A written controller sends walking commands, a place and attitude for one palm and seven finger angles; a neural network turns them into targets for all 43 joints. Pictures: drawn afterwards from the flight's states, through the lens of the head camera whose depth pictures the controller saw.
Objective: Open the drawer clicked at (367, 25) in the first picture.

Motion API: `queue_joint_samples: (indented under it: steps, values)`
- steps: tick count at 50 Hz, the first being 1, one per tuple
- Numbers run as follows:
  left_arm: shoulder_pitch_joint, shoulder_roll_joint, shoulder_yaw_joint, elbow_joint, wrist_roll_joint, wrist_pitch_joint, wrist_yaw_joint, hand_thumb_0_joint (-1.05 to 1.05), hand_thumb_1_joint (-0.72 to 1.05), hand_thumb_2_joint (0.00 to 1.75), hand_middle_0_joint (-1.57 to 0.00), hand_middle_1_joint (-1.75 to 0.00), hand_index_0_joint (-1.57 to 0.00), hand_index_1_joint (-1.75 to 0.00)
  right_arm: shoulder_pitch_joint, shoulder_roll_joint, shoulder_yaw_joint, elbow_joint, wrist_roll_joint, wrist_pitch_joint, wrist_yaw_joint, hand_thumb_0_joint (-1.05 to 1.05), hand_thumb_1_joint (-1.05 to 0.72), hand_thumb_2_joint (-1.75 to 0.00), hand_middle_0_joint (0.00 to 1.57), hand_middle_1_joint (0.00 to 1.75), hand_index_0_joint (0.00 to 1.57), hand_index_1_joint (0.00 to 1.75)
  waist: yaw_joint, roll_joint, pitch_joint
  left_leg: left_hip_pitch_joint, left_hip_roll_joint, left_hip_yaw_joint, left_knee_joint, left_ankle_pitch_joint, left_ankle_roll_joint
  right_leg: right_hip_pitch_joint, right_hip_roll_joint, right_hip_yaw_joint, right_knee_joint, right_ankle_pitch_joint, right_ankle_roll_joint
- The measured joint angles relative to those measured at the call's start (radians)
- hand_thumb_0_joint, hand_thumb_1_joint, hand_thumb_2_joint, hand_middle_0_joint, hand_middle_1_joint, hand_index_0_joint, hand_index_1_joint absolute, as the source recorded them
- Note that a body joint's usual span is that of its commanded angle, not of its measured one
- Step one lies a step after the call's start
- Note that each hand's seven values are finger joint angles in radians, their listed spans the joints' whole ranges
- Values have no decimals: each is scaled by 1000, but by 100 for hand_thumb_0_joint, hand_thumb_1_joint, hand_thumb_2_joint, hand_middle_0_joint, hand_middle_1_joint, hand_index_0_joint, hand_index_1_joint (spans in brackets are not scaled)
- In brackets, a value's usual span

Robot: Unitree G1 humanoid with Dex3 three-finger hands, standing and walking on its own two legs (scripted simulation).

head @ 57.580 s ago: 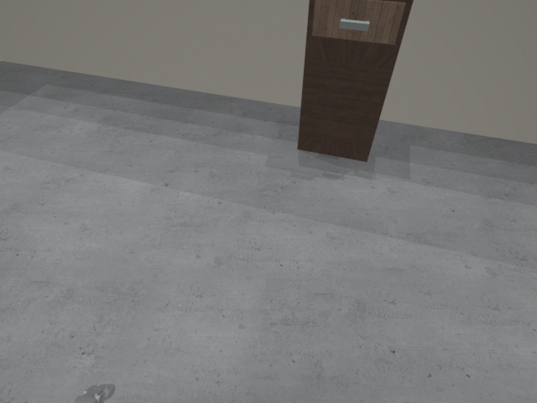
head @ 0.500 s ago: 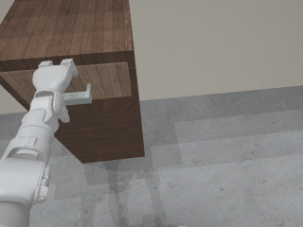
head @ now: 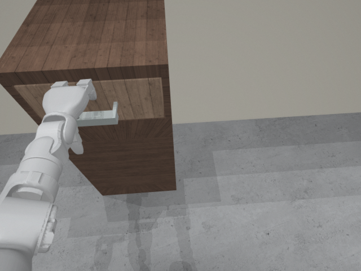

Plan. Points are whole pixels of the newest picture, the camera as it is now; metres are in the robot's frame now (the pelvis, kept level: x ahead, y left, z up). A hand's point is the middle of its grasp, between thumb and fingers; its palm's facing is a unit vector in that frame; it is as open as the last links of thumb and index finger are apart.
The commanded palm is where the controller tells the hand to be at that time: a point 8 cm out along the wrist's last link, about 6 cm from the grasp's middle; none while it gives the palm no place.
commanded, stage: move the hooked fingers above the handle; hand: left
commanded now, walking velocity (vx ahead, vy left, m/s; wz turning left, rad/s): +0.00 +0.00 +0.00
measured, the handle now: (95, 112) +0.52 +0.24 +0.00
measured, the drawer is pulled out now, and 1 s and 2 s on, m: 0.00 0.00 0.00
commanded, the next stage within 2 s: lower the fingers behind the handle in 0.18 s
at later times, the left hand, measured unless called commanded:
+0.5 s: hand (75, 121) +0.46 +0.26 +0.04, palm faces -0.14 +0.00 -0.99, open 13.8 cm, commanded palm +0.45 +0.25 +0.10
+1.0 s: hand (84, 123) +0.47 +0.25 +0.01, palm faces -0.10 -0.03 -0.99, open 13.8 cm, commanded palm +0.46 +0.25 +0.07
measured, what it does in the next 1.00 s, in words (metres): stands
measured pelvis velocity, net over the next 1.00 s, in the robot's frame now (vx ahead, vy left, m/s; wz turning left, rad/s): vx -0.01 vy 0.01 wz -0.02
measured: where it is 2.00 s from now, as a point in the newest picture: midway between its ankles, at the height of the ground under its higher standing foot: outside the picture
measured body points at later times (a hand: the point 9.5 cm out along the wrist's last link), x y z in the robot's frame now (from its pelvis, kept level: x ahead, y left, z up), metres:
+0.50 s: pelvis -0.01 +0.00 +0.00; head +0.07 -0.01 +0.44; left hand +0.46 +0.26 +0.10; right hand +0.01 -0.27 -0.13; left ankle -0.01 +0.11 -0.72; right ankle -0.02 -0.12 -0.72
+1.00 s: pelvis -0.01 +0.01 -0.01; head +0.09 +0.01 +0.43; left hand +0.47 +0.25 +0.07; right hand +0.00 -0.26 -0.14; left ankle -0.01 +0.11 -0.72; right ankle -0.02 -0.12 -0.72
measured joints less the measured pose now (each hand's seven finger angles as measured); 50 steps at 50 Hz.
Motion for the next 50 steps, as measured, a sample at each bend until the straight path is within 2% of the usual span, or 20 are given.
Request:
queue_joint_samples:
  steps: [5, 8, 11, 14, 18, 21, 24, 28, 31, 33, 37, 40, 45, 50]
  values:
    - [-18, -39, -30, -24, 7, -51, 0, -1, -49, 30, -32, -120, -32, -120, -11, 0, 2, -1, -3, -3, -3, 1, -90, -90, 20, 30, 20, 30, -7, -8, 1, -4, -6, -5, 14, -5, 3, -1, -6, -6, 12, -6, 3]
    - [-39, -50, 0, -9, 29, -62, 37, -1, -49, 30, -32, -120, -32, -120, -24, 1, 9, -7, -6, -6, -1, 1, -90, -90, 20, 30, 20, 30, -21, -11, 1, -22, -6, 2, 27, -9, 4, -23, -6, 1, 28, -10, 3]
    - [-61, -36, 38, 22, 46, -29, 77, 0, -49, 30, -32, -120, -32, -120, -31, 3, 17, -15, -10, -5, 3, 1, -90, -90, 20, 30, 20, 30, -32, -9, 0, -42, -2, 14, 36, -11, 6, -49, -3, 13, 42, -9, 5]
    - [-67, -32, 48, 38, 47, -22, 94, 0, -49, 30, -35, -123, -33, -122, -25, 3, 23, -14, -10, 1, 5, 1, -90, -90, 20, 30, 20, 30, -30, 0, -3, -49, 1, 23, 36, -10, 7, -61, 0, 23, 43, -5, 7]
    - [-67, -17, 62, 90, 45, 35, 69, 0, -49, 31, -35, -123, -34, -123, -16, 6, 33, -6, -2, 14, 2, 1, -90, -90, 20, 30, 20, 30, -32, 7, -7, -39, 5, 34, 22, -5, 8, -56, 4, 34, 32, 3, 9]
    - [-52, 13, 70, 120, 33, 48, 33, 0, -49, 31, -34, -122, -33, -122, 2, 9, 34, -10, 4, 14, -5, 1, -90, -90, 20, 30, 20, 30, -35, 5, -5, -31, 7, 36, 12, -1, 7, -49, 6, 36, 22, 8, 8]
    - [-29, 35, 53, 106, 26, 13, -2, 0, -49, 31, -33, -122, -32, -122, 26, 10, 26, -10, 5, 6, -13, 1, -90, -90, 20, 30, 20, 30, -31, 0, 2, -31, 6, 27, 11, 1, 6, -43, 6, 27, 16, 9, 7]
    - [-10, 36, 24, 49, 26, -74, -17, -1, -49, 30, -33, -121, -32, -121, 45, 5, 9, 4, -3, -4, -20, 1, -90, -90, 20, 30, 20, 30, -22, -11, 9, -52, 3, 9, 34, -4, 5, -52, 3, 8, 28, 2, 5]
    - [-7, 22, 28, 14, 32, -129, 15, -1, -49, 30, -33, -121, -32, -121, 43, -2, -2, 14, -10, -10, -18, 1, -90, -90, 20, 30, 20, 30, -22, -18, 6, -82, 2, 0, 62, -13, 5, -77, 1, 0, 51, -7, 5]
    - [-12, 14, 43, 15, 39, -142, 54, -1, -49, 30, -33, -121, -32, -121, 34, -9, -4, 19, -16, -12, -14, 1, -90, -90, 20, 30, 20, 30, -29, -20, -1, -108, 2, -1, 84, -21, 6, -101, 1, -2, 69, -14, 6]
    - [-48, 10, 67, 67, 59, -91, 131, -1, -49, 30, -32, -120, -32, -120, 10, -16, -2, 19, -24, -17, 3, 1, -90, -90, 20, 30, 20, 30, -46, -17, -10, -160, 3, 0, 121, -33, 8, -153, 2, -1, 105, -24, 7]
    - [-66, 15, 80, 112, 65, -25, 153, 0, -49, 30, -32, -120, -32, -120, -2, -14, 3, 15, -26, -16, 14, 1, -90, -90, 20, 30, 20, 30, -52, -11, -14, -181, 6, 7, 132, -37, 10, -177, 5, 6, 114, -24, 10]
    - [-68, 2, 57, 129, 50, 17, 116, -1, -49, 31, -32, -120, -32, -122, 7, 2, 8, 17, -22, -11, 16, 1, -90, -90, 20, 30, 20, 30, -44, -1, -21, -172, 8, 11, 124, -37, 13, -166, 8, 11, 100, -19, 13]
    - [-57, 9, 57, 133, 46, -5, 75, -1, -49, 31, -32, -121, -32, -121, 20, 18, 22, 16, -17, -7, 5, 1, -90, -90, 20, 30, 20, 30, -48, -4, -23, -153, 9, 13, 117, -40, 14, -147, 8, 13, 93, -21, 14]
